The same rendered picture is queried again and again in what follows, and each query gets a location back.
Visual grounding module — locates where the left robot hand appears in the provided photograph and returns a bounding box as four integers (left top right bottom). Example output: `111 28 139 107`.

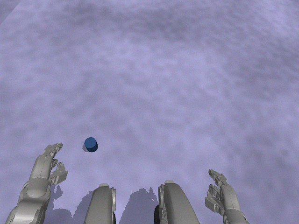
29 143 68 186

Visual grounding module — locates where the right robot arm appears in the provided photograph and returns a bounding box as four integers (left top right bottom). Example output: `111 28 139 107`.
223 209 250 224

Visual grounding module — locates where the right robot hand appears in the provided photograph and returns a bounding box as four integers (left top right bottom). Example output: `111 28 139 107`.
205 169 241 216

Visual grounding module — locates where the left robot arm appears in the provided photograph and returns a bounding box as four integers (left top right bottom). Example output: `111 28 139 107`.
5 177 51 224

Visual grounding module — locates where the tin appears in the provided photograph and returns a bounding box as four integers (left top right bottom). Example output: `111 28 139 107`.
85 137 98 152

